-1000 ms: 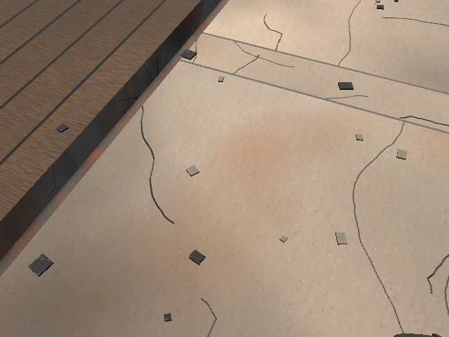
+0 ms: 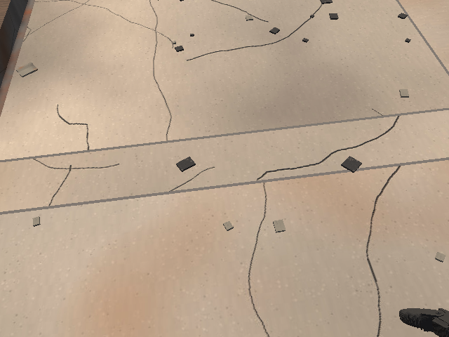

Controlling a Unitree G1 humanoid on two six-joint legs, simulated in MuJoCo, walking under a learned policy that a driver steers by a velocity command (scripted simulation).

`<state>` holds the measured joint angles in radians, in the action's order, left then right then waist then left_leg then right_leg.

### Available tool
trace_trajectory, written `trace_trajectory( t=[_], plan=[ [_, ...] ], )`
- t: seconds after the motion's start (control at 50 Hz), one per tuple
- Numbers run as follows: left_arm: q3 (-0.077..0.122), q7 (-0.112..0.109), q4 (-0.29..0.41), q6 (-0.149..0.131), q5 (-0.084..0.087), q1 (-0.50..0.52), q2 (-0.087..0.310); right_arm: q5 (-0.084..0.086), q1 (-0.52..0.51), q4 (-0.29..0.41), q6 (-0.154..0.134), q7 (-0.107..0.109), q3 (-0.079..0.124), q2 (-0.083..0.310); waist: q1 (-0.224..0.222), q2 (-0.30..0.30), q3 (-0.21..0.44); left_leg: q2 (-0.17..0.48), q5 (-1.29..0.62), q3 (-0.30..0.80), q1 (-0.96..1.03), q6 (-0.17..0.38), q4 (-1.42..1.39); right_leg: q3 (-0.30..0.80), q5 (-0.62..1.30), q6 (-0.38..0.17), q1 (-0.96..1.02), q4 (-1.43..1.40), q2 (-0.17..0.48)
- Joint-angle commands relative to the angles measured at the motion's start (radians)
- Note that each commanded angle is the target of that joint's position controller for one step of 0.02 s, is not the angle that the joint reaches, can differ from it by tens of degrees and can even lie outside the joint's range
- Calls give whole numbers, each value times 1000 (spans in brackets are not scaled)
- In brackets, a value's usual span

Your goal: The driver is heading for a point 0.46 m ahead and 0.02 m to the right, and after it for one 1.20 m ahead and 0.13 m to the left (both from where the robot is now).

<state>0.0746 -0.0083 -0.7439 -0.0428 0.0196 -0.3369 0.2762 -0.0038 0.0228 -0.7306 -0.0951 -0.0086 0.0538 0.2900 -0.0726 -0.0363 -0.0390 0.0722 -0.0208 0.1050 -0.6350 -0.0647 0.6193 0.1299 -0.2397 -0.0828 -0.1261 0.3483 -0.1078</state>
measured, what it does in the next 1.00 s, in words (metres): walks ahead: left foot, then right foot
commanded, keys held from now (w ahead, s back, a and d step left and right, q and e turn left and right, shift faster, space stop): w+e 0.28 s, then w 0.16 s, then w+q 0.56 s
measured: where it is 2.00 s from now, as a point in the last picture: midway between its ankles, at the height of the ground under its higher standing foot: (244, 166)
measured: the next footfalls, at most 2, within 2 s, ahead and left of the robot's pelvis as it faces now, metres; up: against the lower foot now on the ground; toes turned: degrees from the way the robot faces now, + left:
left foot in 0.14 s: +0.27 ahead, +0.15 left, +0.00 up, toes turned -9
right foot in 0.62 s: +0.47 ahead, -0.18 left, +0.00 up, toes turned -14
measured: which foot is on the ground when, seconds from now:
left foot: up 0.00-0.12, down 0.14-0.64, up 0.66-1.00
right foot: down 0.00-0.14, up 0.16-0.60, down 0.62-1.00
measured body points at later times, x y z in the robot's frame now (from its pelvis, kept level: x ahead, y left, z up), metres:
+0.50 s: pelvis +0.27 +0.02 +0.00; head +0.30 +0.02 +0.45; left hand +0.54 +0.21 -0.08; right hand +0.20 -0.25 -0.13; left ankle +0.23 +0.15 -0.75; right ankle +0.38 -0.17 -0.70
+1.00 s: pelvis +0.52 -0.07 +0.00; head +0.54 -0.07 +0.44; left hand +0.57 +0.21 -0.13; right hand +0.68 -0.34 -0.11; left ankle +0.69 +0.07 -0.69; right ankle +0.43 -0.17 -0.75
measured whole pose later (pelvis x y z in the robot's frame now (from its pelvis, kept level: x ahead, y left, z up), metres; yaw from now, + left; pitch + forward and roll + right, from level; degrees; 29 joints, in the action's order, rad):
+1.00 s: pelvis +0.52 -0.07 +0.00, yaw -2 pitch +1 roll -3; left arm 0.08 -0.01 -0.83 -0.09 -0.01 -0.33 0.27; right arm 0.02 0.12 -0.79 -0.02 -0.03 0.06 0.29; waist -0.06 -0.04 -0.02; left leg 0.11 0.00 0.03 -0.68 0.00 0.78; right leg -0.22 -0.26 -0.01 0.03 0.22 -0.02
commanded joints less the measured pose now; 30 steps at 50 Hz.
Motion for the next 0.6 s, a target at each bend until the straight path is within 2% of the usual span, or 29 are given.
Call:
trace_trajectory(
  t=[0.02, 0.08, 0.1, 0.12, 0.14, 0.16, 0.18, 0.2, 0.22, 0.24, 0.26, 0.3, 0.34, 0.4, 0.44, 0.48, 0.52, 0.56, 0.58, 0.6],
  plan=[
    [47, -10, 46, -6, 8, -24, 170, 12, -97, 88, -20, -10, 16, 80, -1, 121, 24, -61, -64, -31, 150, 6, -96, 191, 126, -126, -88, -66, 219],
    [49, -16, 45, 3, 4, -21, 165, 14, -61, 84, -35, -18, 31, 118, 29, 154, 33, -63, 52, -16, 196, 42, -135, 276, 135, -107, -11, 29, 252],
    [47, -16, 49, 7, 3, -7, 157, 13, -3, 68, -40, -16, 38, 127, 63, 166, 48, -69, 73, -32, 269, 62, -163, 284, 162, -93, -13, 74, 240],
    [35, -14, 57, 7, -1, -1, 126, 5, 93, 45, -45, -10, 53, 152, 111, 157, 107, -52, 77, -33, 422, 93, -185, 256, 208, -64, -39, 181, 191],
    [12, -10, 74, 4, -15, -6, 67, -12, 238, 31, -48, -2, 67, 202, 170, 61, 243, 104, 141, 114, 674, 153, -166, 177, 99, -27, -151, 450, 128],
    [-5, -9, 104, -5, 15, -145, 10, -21, 330, -5, -33, -4, 87, 282, 111, -284, 366, 326, 380, 583, 988, 318, -265, 45, -333, 44, -507, 776, -9],
    [9, -13, 81, -6, 26, -144, 114, 5, 312, 5, -28, -11, 68, 192, 128, -217, 312, 346, 608, 695, 966, 313, -321, 67, -340, 57, -640, 919, 73],
    [26, -13, 89, -1, 20, -38, 173, 8, 266, 18, -22, -7, 50, 128, 155, -120, 185, 303, 584, 535, 849, 268, -335, 51, -247, 63, -674, 955, 108],
    [28, -15, 99, 4, 9, 18, 171, -2, 216, 23, -14, -5, 41, 110, 141, -52, 117, 262, 448, 398, 733, 240, -343, 17, -175, 69, -644, 942, 143],
    [30, -12, 111, 4, -2, 55, 159, -6, 187, 15, -10, -3, 34, 87, 127, -43, 61, 224, 331, 300, 640, 234, -363, 14, -127, 71, -625, 897, 170],
    [31, -5, 116, 7, 3, 52, 140, -13, 176, 9, -11, 1, 28, 76, 105, -69, 47, 198, 259, 224, 581, 224, -385, 11, -95, 70, -580, 865, 197],
    [22, 2, 122, 16, 10, 48, 95, -6, 184, -10, -18, 1, 29, 73, 96, -80, 37, 175, 190, 133, 532, 236, -428, -13, -78, 71, -548, 814, 211],
    [12, 2, 140, 19, 3, 80, 64, -1, 206, -34, -26, -3, 37, 100, 94, -52, 23, 184, 119, 85, 521, 265, -461, -14, -47, 78, -566, 731, 213],
    [-1, 11, 153, 10, -4, 136, 49, 5, 213, -56, -23, -5, 43, 128, 99, -29, 18, 177, 21, -2, 544, 275, -481, -28, 82, 83, -568, 556, 211],
    [-10, 23, 164, -2, -6, 201, 39, 14, 222, -68, -15, -4, 44, 142, 118, -26, 3, 155, -18, -66, 540, 260, -484, -69, 179, 79, -528, 424, 205],
    [-19, 34, 184, -14, -8, 282, 29, 28, 272, -92, -4, -4, 43, 157, 145, -21, -15, 146, -22, -76, 533, 254, -476, -116, 219, 79, -476, 325, 191],
    [-17, 42, 203, -22, -2, 335, 40, 35, 317, -115, 9, -5, 45, 175, 155, -30, -30, 168, -38, -50, 568, 252, -455, -125, 196, 75, -454, 258, 173],
    [-8, 47, 210, -30, 2, 339, 69, 41, 329, -129, 21, -3, 49, 196, 133, -50, -28, 195, -78, -22, 609, 237, -411, -122, 146, 58, -411, 198, 155],
    [2, 46, 200, -33, 0, 300, 90, 42, 324, -134, 26, 0, 50, 205, 99, -59, -7, 197, -147, -20, 613, 224, -363, -130, 134, 44, -335, 165, 139],
    [19, 42, 171, -35, -5, 203, 118, 46, 309, -135, 30, 2, 47, 202, 35, -54, 50, 167, -271, -50, 588, 199, -253, -148, 158, 22, -175, 116, 115]
  ],
)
